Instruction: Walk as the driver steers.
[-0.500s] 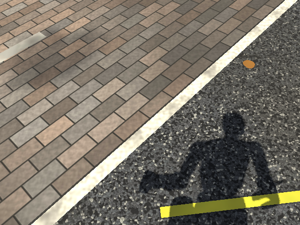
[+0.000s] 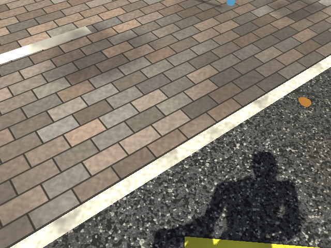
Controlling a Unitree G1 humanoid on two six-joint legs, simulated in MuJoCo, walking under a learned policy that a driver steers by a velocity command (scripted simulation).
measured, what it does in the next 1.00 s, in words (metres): walks ahead: right foot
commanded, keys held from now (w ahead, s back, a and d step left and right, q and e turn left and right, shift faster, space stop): no key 0.40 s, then w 0.54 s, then no key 0.06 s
